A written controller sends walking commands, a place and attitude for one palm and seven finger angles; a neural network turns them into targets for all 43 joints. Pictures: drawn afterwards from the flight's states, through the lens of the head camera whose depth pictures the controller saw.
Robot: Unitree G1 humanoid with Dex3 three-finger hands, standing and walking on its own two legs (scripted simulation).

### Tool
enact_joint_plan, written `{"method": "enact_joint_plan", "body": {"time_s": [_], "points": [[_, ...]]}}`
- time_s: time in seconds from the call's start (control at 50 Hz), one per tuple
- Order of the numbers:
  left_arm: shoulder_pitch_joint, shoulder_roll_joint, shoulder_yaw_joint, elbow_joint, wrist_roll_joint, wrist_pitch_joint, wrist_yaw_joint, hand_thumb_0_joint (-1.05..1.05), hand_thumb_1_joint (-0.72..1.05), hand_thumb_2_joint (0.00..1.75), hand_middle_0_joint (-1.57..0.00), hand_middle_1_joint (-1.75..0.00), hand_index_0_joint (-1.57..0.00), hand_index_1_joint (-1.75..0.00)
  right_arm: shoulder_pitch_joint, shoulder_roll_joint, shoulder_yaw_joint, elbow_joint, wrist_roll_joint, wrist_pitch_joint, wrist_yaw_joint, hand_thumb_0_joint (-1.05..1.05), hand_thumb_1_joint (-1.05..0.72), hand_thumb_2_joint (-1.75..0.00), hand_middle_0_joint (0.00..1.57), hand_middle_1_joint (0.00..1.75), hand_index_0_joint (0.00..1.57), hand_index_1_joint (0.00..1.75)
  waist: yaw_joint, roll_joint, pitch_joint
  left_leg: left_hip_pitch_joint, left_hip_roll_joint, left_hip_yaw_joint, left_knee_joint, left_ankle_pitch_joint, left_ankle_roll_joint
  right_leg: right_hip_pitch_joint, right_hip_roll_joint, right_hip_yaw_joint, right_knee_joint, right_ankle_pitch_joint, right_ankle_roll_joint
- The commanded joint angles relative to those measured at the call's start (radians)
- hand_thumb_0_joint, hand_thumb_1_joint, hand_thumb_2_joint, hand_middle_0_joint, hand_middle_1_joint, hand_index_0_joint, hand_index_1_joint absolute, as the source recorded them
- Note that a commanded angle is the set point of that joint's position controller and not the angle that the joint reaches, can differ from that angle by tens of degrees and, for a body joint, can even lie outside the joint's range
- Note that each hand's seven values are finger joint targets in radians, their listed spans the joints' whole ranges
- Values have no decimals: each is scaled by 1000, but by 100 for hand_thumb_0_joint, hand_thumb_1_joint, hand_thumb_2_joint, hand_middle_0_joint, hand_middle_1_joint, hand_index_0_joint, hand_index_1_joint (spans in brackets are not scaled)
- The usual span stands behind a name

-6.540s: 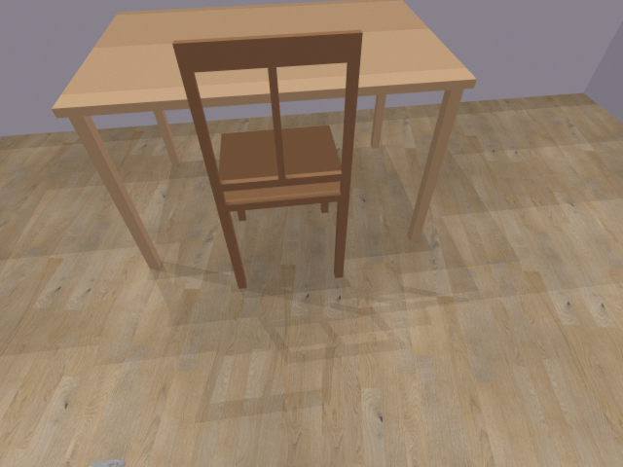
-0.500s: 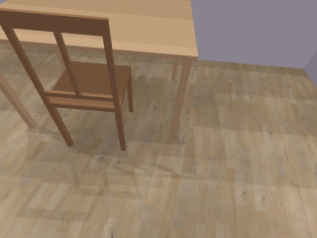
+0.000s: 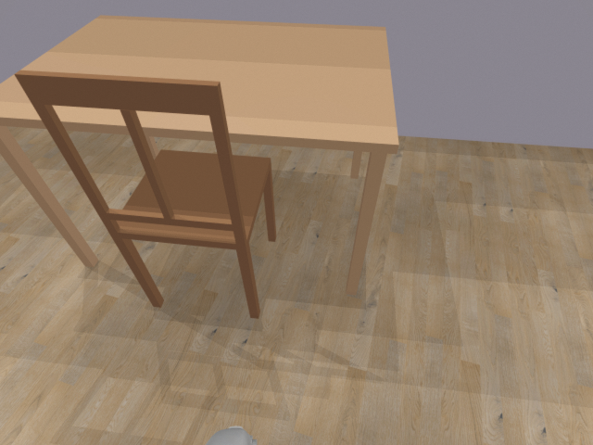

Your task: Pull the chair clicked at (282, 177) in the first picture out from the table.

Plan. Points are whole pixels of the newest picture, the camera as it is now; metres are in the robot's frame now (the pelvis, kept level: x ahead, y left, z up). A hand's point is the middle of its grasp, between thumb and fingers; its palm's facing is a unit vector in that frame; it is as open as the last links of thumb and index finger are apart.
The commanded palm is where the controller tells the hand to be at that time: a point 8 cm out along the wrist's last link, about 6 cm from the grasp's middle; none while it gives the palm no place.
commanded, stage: take the last steps up to it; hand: left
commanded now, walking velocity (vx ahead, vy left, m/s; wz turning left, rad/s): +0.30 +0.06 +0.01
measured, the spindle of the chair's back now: (151, 169) +0.71 +0.41 -0.08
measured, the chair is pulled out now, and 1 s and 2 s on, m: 0.00 0.00 0.00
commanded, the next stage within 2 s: come to a stop and stand still in 0.50 s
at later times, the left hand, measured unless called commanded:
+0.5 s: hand (154, 385) +0.24 +0.27 -0.17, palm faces +0.01 -0.98 -0.21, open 7.4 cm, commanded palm none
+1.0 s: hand (170, 354) +0.30 +0.26 -0.18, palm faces +0.02 -0.97 -0.26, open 7.3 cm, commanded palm none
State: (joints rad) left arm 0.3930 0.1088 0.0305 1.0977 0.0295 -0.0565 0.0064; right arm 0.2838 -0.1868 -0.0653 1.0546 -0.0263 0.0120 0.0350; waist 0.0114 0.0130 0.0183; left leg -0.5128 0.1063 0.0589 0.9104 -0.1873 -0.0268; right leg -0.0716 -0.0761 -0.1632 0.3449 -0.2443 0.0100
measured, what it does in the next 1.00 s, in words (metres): walks ahead: left foot, then right foot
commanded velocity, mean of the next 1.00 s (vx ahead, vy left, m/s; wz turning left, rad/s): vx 0.06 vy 0.03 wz -0.03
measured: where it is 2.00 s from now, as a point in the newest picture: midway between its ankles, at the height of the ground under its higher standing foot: outside the picture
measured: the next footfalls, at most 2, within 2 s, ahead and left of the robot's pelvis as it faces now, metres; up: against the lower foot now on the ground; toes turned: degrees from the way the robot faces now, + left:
left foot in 0.16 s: +0.17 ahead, +0.17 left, +0.00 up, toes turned +9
right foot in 0.66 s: +0.29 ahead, +0.00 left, +0.00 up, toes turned -4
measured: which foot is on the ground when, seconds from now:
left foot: up 0.00-0.14, down 0.16-0.66, up 0.68-1.00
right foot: down 0.00-0.16, up 0.18-0.64, down 0.66-1.00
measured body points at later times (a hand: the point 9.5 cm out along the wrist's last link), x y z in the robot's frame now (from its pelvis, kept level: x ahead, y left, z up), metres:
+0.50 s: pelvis +0.16 +0.08 +0.00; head +0.17 +0.08 +0.45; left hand +0.24 +0.32 -0.15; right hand +0.14 -0.14 -0.16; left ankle +0.14 +0.16 -0.75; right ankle +0.23 -0.04 -0.70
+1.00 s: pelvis +0.22 +0.07 -0.01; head +0.25 +0.06 +0.44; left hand +0.30 +0.31 -0.16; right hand +0.27 -0.17 -0.17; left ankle +0.21 +0.21 -0.72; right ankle +0.28 -0.04 -0.75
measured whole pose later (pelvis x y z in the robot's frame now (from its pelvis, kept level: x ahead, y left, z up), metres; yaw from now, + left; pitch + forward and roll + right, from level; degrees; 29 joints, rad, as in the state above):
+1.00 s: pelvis +0.22 +0.07 -0.01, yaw -2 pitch -1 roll +1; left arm 0.15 0.17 0.06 1.01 0.03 0.02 0.04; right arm 0.17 -0.18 -0.06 1.02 -0.01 0.03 -0.02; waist 0.02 0.01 0.09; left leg -0.34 0.02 0.03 0.80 -0.44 -0.04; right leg -0.32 -0.07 -0.12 0.50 -0.17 -0.03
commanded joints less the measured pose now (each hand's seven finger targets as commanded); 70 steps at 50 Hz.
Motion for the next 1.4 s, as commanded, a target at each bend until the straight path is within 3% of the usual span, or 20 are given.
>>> {"method": "enact_joint_plan", "body": {"time_s": [0.0, 0.1, 0.12, 0.14, 0.18, 0.24, 0.36, 0.52, 0.6, 0.64, 0.68, 0.74, 0.96, 0.98, 1.02, 1.04, 1.08, 1.2, 1.28, 1.38], "points": [[72, 193, 44, -7, -1, -26, 11, 0, 90, 90, -20, -30, -20, -30, -126, 0, 4, -98, 4, -38, 11, 0, -90, -90, 20, 30, 20, 30, 42, -157, 110, -2, -1, 46, -185, 0, -4, -74, -236, 130, -186, 24, -111], [41, 186, 53, 0, -1, -1, 13, 0, 90, 90, -20, -30, -20, -30, 28, -43, -6, -54, 2, -63, -4, 0, -90, -90, 20, 30, 20, 30, -42, -95, 51, 383, -61, 100, -411, -32, 25, -188, -176, 62, 63, 34, -72], [57, 141, 43, -7, -6, 2, 8, 0, 90, 90, -20, -30, -20, -30, 163, -124, -25, -16, -5, -70, -20, 0, -90, -90, 20, 30, 20, 30, -96, 86, -34, 574, 35, -20, -470, -80, 53, -279, -107, 8, 314, 13, -41], [62, 79, 34, -39, -13, 7, 2, 0, 90, 90, -20, -30, -20, -30, 290, -248, -55, 6, -8, -72, -35, 0, -90, -90, 20, 30, 20, 30, -127, 367, -103, 676, 282, -382, -603, -107, 126, -477, 22, -40, 632, -336, 5], [-52, 91, 34, -71, -8, 4, 8, 0, 90, 90, -20, -30, -20, -30, 224, -208, -39, -1, -4, -63, -52, 0, -90, -90, 20, 30, 20, 30, -115, 242, -65, 563, 338, -445, -697, -214, 199, -591, -17, 115, 903, -292, -31], [-49, 84, 39, -35, -4, 13, -16, 0, 90, 90, -20, -30, -20, -30, 63, -70, 3, -33, 6, -83, -57, 0, -90, -90, 20, 30, 20, 30, -24, 85, 57, 335, 234, -201, -729, -39, 175, -510, -82, 137, 869, -83, -20], [-58, 84, 35, -50, -2, 44, -15, 0, 90, 90, -20, -30, -20, -30, 78, -68, 11, -22, 10, -99, -63, 0, -90, -90, 20, 30, 20, 30, 12, 49, 35, 413, 188, -64, -737, 292, 201, -512, -65, 124, 687, 9, 14], [-243, 93, 27, -130, -6, 45, -13, 0, 90, 90, -20, -30, -20, -30, 132, -84, 6, 24, -2, -75, -60, 0, -90, -90, 20, 30, 20, 30, -29, 67, 104, 405, 197, -47, -688, 249, 209, -405, -29, 75, 368, -16, -4], [-123, 116, 29, -87, -4, 22, -7, 0, 90, 90, -20, -30, -20, -30, 130, -62, 16, 45, 4, -65, -62, 0, -90, -90, 20, 30, 20, 30, 25, 4, 37, 353, 108, 26, -454, 261, 127, -110, 24, 38, 132, 130, -20], [17, 236, 45, -38, -10, 2, 16, 0, 90, 90, -20, -30, -20, -30, 175, 3, 29, 37, 22, -65, -59, 0, -90, -90, 20, 30, 20, 30, 41, -206, -95, 121, -52, 102, -172, -171, 23, 182, -283, 366, 99, 775, -144], [-45, 244, 37, -47, -20, 3, 28, 0, 90, 90, -20, -30, -20, -30, 151, 3, 28, 38, 31, -33, -71, 0, -90, -90, 20, 30, 20, 30, 21, -207, -146, 184, -45, -23, 26, -440, 2, 59, -342, 386, 51, 1015, -254], [-160, 212, 37, -80, -11, 28, 47, 0, 90, 90, -20, -30, -20, -30, 104, 15, 21, 43, 34, -5, -77, 0, -90, -90, 20, 30, 20, 30, -2, -67, -83, 173, -44, -57, 36, -371, -4, -43, -297, 276, 55, 917, -236], [-206, 246, 67, -136, 5, 66, 39, 0, 90, 90, -20, -30, -20, -30, 48, -13, 2, -49, 19, 13, -54, 0, -90, -90, 20, 30, 20, 30, -10, -186, -90, 247, -89, -7, -223, -193, -18, -151, -206, 237, 13, 339, -170], [-166, 279, 49, -144, -1, 56, 77, 0, 90, 90, -20, -30, -20, -30, 63, -106, -17, -122, 27, -1, -49, 0, -90, -90, 20, 30, 20, 30, -59, -22, -265, 291, -99, 36, -278, -199, -22, -22, -240, 333, 113, 502, -147], [-179, 241, 33, -187, -10, 71, 63, 0, 90, 90, -20, -30, -20, -30, 40, -78, 0, -169, 15, -6, -47, 0, -90, -90, 20, 30, 20, 30, -48, 56, -154, 324, -60, -2, -493, -107, 18, -201, -123, 194, 196, -2, -86], [-165, 184, 21, -197, -13, 84, 51, 0, 90, 90, -20, -30, -20, -30, 36, -127, -3, -200, 0, -8, -44, 0, -90, -90, 20, 30, 20, 30, -38, 208, -71, 247, 74, -175, -584, -132, 73, -296, -21, 97, 291, -159, -34], [-155, 159, 12, -207, -2, 95, 38, 0, 90, 90, -20, -30, -20, -30, -61, -151, 0, -249, -5, -2, -48, 0, -90, -90, 20, 30, 20, 30, -9, 234, 90, 48, 122, -256, -672, -201, 138, -282, 43, 90, 373, -160, -28], [-59, 168, -5, -178, -6, 66, 17, 0, 90, 90, -20, -30, -20, -30, -84, -137, 26, -243, 8, -16, -54, 0, -90, -90, 20, 30, 20, 30, 22, 32, 72, 127, 48, -168, -584, -160, 121, -200, 27, 185, 191, -14, -36], [-99, 185, -14, -171, -10, 44, 19, 0, 90, 90, -20, -30, -20, -30, -2, -130, 34, -196, 12, -20, -51, 0, -90, -90, 20, 30, 20, 30, -34, -132, 68, 230, -18, -145, -580, -222, 83, -275, -10, 286, 60, -102, -64], [-58, 161, -15, -146, -8, 47, 22, 0, 90, 90, -20, -30, -20, -30, 3, -130, 40, -152, 8, -36, -53, 0, -90, -90, 20, 30, 20, 30, -15, 1, 44, 213, 16, -179, -678, -261, 87, -207, 10, 230, 102, -17, -50]]}}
